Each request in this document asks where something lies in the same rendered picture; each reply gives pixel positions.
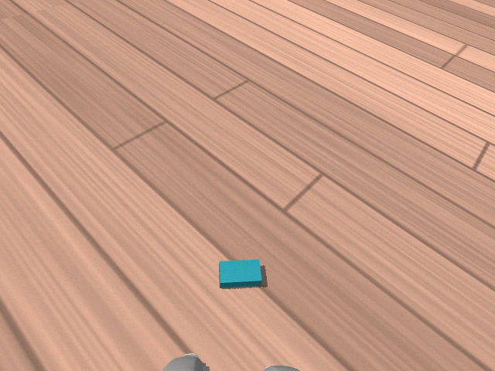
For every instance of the carton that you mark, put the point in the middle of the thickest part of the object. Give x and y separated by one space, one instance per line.
239 273

